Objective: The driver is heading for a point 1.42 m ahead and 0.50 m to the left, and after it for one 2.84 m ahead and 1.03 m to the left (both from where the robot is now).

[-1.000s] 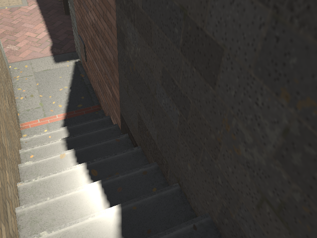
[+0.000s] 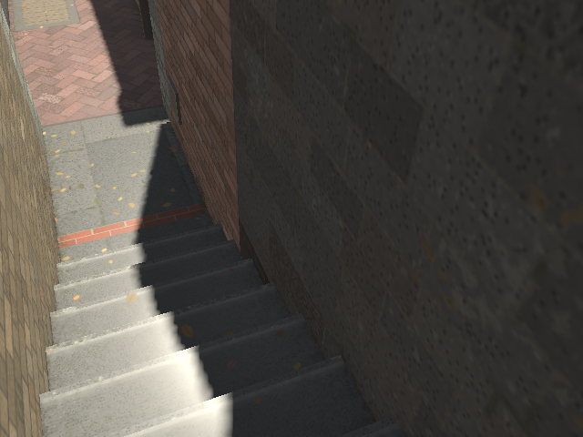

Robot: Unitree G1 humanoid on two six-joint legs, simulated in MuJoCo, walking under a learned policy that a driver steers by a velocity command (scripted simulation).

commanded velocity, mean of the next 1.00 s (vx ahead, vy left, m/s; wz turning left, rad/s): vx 0.03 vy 0.00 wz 0.00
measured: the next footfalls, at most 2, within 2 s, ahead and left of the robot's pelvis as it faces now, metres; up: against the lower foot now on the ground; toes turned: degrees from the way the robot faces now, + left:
right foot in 0.18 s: +0.17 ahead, -0.13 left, +0.00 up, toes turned +0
left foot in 0.48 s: +0.13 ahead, +0.09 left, +0.00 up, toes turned -3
